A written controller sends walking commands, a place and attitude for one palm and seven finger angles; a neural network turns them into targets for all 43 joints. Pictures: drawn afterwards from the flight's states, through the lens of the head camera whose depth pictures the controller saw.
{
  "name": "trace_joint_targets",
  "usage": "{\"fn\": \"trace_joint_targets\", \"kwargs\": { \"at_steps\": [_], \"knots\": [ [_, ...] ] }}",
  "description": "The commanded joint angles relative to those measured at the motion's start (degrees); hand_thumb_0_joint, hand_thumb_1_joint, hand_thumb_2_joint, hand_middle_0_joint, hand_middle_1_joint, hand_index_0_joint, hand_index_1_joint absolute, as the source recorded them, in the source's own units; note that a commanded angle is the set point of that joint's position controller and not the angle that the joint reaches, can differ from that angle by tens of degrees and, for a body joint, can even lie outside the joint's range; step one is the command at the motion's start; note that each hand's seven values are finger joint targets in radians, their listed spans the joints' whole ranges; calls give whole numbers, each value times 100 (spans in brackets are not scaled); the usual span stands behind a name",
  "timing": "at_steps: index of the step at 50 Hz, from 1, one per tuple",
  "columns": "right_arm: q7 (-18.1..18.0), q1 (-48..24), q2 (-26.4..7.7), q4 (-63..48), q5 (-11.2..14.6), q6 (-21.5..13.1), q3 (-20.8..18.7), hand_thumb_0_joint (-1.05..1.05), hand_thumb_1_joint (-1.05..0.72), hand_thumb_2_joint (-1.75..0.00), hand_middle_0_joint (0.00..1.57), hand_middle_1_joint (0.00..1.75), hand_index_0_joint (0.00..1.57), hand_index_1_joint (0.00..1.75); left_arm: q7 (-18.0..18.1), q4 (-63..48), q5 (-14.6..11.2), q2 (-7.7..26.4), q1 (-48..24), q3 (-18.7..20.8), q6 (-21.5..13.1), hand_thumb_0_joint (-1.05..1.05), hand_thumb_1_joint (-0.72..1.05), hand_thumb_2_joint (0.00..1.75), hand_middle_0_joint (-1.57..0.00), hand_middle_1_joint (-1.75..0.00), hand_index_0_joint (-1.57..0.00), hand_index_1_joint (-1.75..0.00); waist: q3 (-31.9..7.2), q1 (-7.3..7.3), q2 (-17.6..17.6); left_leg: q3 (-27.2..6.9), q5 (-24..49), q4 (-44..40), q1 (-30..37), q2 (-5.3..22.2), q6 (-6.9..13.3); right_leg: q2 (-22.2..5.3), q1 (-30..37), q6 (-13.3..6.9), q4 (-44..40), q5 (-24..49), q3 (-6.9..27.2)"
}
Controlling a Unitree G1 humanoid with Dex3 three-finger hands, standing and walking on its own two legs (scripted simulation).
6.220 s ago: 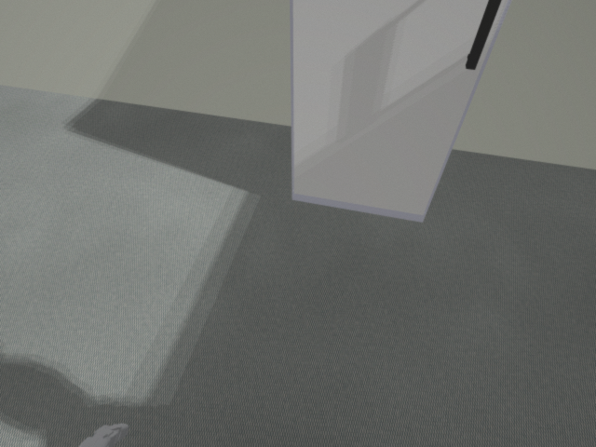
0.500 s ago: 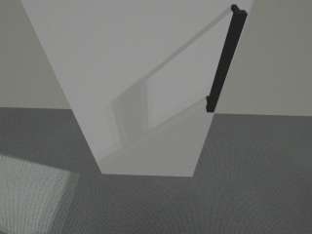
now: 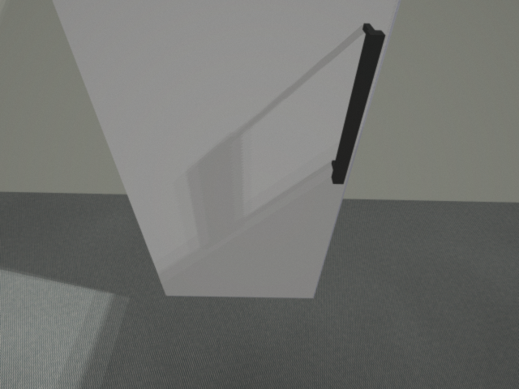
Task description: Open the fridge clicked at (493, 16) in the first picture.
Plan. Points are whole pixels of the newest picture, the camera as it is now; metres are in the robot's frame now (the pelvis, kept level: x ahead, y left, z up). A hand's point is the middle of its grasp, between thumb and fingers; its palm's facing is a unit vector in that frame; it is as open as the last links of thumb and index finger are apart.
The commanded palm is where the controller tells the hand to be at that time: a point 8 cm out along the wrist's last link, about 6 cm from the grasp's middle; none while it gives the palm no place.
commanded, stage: come to a stop and stand still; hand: right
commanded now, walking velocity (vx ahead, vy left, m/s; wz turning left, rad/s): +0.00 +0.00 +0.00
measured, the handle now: (350, 113) +0.60 -0.14 +0.16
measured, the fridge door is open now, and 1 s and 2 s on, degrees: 0 0 0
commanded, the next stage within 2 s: look again from close up in 0.06 s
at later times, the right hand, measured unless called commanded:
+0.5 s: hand out of the picture +0.04 -0.22 -0.17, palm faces -0.01 +0.96 -0.27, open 7.4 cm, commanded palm none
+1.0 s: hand out of the picture +0.07 -0.23 -0.16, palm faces -0.01 +0.95 -0.31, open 7.4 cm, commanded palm none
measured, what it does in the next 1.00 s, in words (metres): stands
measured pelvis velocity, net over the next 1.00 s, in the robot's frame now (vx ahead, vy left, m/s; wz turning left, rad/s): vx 0.02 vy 0.00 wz -0.01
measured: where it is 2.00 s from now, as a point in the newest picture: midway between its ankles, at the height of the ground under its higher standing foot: outside the picture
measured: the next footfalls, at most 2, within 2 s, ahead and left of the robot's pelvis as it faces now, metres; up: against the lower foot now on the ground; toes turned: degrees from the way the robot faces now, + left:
none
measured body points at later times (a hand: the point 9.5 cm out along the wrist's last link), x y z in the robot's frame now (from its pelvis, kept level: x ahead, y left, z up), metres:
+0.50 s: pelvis +0.01 +0.00 +0.00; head +0.01 -0.01 +0.45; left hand +0.05 +0.26 -0.14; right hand +0.04 -0.27 -0.15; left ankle +0.06 +0.13 -0.74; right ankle +0.03 -0.12 -0.74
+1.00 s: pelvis +0.02 +0.00 +0.01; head +0.02 +0.00 +0.46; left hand +0.08 +0.28 -0.13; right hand +0.07 -0.28 -0.13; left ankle +0.06 +0.13 -0.74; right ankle +0.03 -0.12 -0.74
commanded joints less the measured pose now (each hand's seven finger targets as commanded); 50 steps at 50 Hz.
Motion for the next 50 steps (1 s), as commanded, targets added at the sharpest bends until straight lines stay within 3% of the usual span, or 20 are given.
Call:
{"fn": "trace_joint_targets", "kwargs": {
  "at_steps": [1,15,23,39,43,50],
  "knots": [
    [-49,-181,-967,-312,26,-137,-230,0,-90,-90,20,30,20,30,34,-241,-5,969,-93,218,-127,0,90,90,-20,-30,-20,-30,340,40,76,-793,-1424,-823,-3,461,217,-455,-590,-167,-892,-1084,689],
    [-118,68,-679,105,40,-154,-165,0,-90,-90,20,30,20,30,70,232,-64,747,-18,167,-149,0,90,90,-20,-30,-20,-30,197,10,-43,-598,-434,-756,459,490,178,-547,-375,-115,-957,-294,672],
    [-133,47,-554,175,29,-135,-159,0,-90,-90,20,30,20,30,82,309,-59,658,-100,167,-128,0,90,90,-20,-30,-20,-30,293,9,-46,-548,-393,-773,482,473,152,-552,-358,-86,-1052,-312,695],
    [-122,-117,-648,170,21,-154,-181,0,-90,-90,20,30,20,30,71,295,-61,759,-353,174,-134,0,90,90,-20,-30,-20,-30,131,-11,-85,-515,-4,-821,643,497,137,-580,-92,-71,-1095,109,681],
    [-110,-192,-699,179,24,-148,-189,0,-90,-90,20,30,20,30,69,309,-50,812,-392,168,-123,0,90,90,-20,-30,-20,-30,244,5,-22,-554,-253,-906,563,499,133,-561,-125,-55,-1164,-100,674],
    [-107,-236,-777,196,34,-176,-186,0,-90,-90,20,30,20,30,67,346,-58,872,-433,145,-140,0,90,90,-20,-30,-20,-30,82,3,-3,-549,100,-920,696,536,156,-582,63,-64,-1101,346,650]
  ]
}}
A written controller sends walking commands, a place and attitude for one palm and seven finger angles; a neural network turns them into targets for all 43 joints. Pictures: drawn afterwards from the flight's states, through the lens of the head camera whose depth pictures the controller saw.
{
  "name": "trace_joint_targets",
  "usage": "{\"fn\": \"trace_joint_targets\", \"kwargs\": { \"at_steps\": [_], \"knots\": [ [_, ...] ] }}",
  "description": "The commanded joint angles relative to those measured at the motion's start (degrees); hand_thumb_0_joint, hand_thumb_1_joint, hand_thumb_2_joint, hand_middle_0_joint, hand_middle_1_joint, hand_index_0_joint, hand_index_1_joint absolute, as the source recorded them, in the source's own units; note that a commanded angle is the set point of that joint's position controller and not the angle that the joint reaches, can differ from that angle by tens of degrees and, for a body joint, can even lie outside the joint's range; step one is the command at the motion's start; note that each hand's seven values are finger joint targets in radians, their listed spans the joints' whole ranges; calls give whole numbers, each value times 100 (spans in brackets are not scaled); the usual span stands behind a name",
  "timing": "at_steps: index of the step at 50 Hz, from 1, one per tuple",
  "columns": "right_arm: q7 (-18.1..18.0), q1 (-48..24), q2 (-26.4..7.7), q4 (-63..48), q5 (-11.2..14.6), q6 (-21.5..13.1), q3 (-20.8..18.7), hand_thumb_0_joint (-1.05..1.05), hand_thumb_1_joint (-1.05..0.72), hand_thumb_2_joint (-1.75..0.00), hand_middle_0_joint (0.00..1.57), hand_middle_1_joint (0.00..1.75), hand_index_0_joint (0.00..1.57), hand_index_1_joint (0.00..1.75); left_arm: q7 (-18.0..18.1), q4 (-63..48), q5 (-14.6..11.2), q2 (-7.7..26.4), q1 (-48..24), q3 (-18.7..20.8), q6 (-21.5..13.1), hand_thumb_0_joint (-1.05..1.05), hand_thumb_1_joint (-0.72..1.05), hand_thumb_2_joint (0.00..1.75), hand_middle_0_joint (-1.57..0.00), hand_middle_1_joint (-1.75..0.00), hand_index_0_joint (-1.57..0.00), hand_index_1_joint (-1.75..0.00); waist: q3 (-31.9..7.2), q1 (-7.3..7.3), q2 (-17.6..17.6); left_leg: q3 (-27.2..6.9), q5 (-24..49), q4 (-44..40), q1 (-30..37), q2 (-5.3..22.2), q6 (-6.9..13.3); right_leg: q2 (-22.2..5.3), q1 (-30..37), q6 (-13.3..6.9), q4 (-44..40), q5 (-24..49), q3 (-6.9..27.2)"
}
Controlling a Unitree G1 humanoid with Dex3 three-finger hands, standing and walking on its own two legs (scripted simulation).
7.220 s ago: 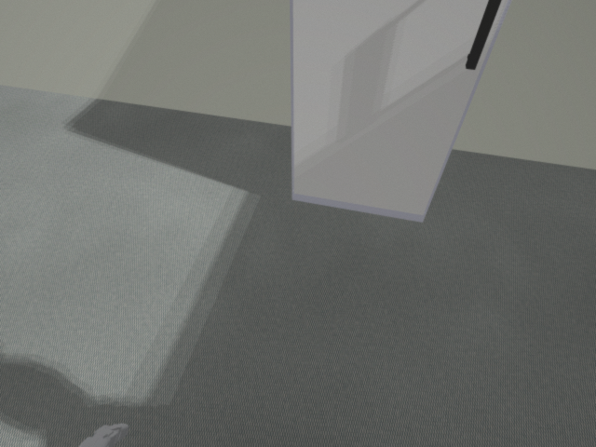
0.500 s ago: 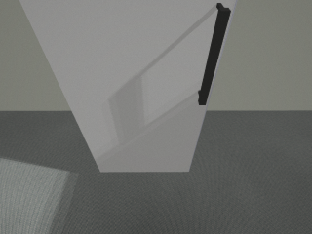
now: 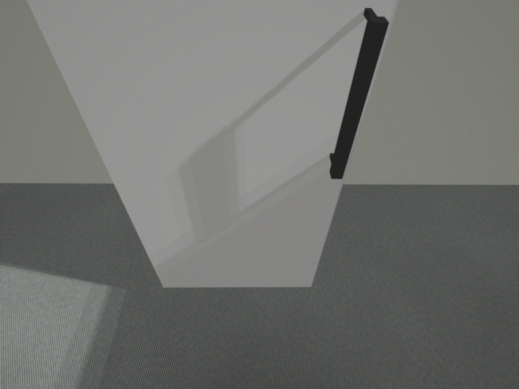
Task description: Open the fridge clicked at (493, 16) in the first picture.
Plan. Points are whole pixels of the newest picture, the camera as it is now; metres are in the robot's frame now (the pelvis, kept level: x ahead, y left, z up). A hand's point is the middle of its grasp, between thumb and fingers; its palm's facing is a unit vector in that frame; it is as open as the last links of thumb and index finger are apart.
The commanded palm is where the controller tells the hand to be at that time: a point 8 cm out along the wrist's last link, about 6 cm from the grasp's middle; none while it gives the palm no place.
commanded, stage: look again from close up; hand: right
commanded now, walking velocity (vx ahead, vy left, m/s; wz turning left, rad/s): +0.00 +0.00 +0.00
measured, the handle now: (350, 106) +0.58 -0.14 +0.15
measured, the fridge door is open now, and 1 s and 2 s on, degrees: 0 0 0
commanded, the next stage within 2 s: shuffle to correct the standing spot in 0.90 s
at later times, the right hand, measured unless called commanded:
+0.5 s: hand out of the picture +0.08 -0.23 -0.16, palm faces -0.03 +0.95 -0.31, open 7.4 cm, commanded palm none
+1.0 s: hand out of the picture +0.07 -0.23 -0.16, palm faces -0.03 +0.95 -0.30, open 7.4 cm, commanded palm none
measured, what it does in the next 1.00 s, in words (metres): stands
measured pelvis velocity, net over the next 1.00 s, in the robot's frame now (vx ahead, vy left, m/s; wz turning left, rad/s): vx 0.02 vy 0.01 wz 0.00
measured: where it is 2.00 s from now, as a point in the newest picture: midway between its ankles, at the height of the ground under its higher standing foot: outside the picture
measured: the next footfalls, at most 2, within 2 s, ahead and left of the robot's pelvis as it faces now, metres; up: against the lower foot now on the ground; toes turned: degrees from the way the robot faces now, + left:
left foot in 1.56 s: +0.15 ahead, +0.10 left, +0.00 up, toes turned +6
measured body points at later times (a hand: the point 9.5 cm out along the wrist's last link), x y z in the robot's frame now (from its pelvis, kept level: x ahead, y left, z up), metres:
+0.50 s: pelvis +0.01 +0.01 +0.00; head +0.01 +0.01 +0.45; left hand +0.08 +0.29 -0.14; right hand +0.08 -0.27 -0.14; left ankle +0.03 +0.13 -0.75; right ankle +0.01 -0.12 -0.75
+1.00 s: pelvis +0.02 +0.01 +0.00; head +0.02 +0.00 +0.45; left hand +0.08 +0.29 -0.14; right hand +0.07 -0.27 -0.14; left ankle +0.03 +0.13 -0.75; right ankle +0.01 -0.12 -0.75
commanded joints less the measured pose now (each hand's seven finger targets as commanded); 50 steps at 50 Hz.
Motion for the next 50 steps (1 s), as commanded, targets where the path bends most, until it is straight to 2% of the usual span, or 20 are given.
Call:
{"fn": "trace_joint_targets", "kwargs": {
  "at_steps": [1,17,24,26,28,34,37,39,47,50],
  "knots": [
    [-50,-100,-1040,-308,25,-135,-224,0,-90,-90,20,30,20,30,49,-274,5,1082,-99,207,-126,0,90,90,-20,-30,-20,-30,-262,38,37,-627,12,-400,329,527,186,-618,-262,-84,-575,232,564],
    [-41,-184,-1085,-262,35,-139,-221,0,-90,-90,20,30,20,30,64,-220,14,1137,-152,163,-134,0,90,90,-20,-30,-20,-30,-249,26,-32,-629,193,-497,435,537,195,-640,-148,-60,-644,394,530],
    [-42,-175,-1083,-266,31,-143,-220,0,-90,-90,20,30,20,30,65,-209,10,1112,-130,154,-124,0,90,90,-20,-30,-20,-30,-247,30,58,-637,217,-540,446,524,194,-649,-122,-55,-632,406,515],
    [-42,-192,-1086,-270,38,-149,-225,0,-90,-90,20,30,20,30,71,-216,14,1137,-141,158,-139,0,90,90,-20,-30,-20,-30,-304,37,-45,-639,328,-518,476,532,198,-655,-68,-51,-628,508,505],
    [-36,-199,-1088,-257,37,-144,-218,0,-90,-90,20,30,20,30,70,-211,11,1129,-154,152,-135,0,90,90,-20,-30,-20,-30,-210,25,-13,-637,233,-543,443,526,188,-648,-128,-49,-658,403,501],
    [-40,-153,-1067,-239,33,-148,-216,0,-90,-90,20,30,20,30,71,-194,8,1086,-111,148,-126,0,90,90,-20,-30,-20,-30,-249,25,56,-618,304,-550,469,525,190,-657,-69,-52,-634,481,499],
    [-37,-151,-1051,-235,40,-141,-216,0,-90,-90,20,30,20,30,79,-178,12,1105,-116,139,-139,0,90,90,-20,-30,-20,-30,-253,26,-78,-636,308,-539,488,522,190,-660,-70,-46,-670,479,495],
    [-40,-138,-1057,-221,38,-142,-218,0,-90,-90,20,30,20,30,83,-181,9,1088,-93,132,-137,0,90,90,-20,-30,-20,-30,-303,21,-32,-619,419,-524,544,517,194,-675,-42,-48,-652,577,503],
    [-37,-126,-1041,-188,39,-140,-214,0,-90,-90,20,30,20,30,89,-161,10,1101,-118,133,-138,0,90,90,-20,-30,-20,-30,-194,21,-1,-612,346,-556,478,526,184,-671,-45,-49,-689,520,494],
    [-43,-106,-1044,-192,38,-145,-212,0,-90,-90,20,30,20,30,88,-162,7,1099,-87,139,-143,0,90,90,-20,-30,-20,-30,-328,28,-7,-602,516,-522,549,532,183,-683,35,-52,-655,672,488]
  ]
}}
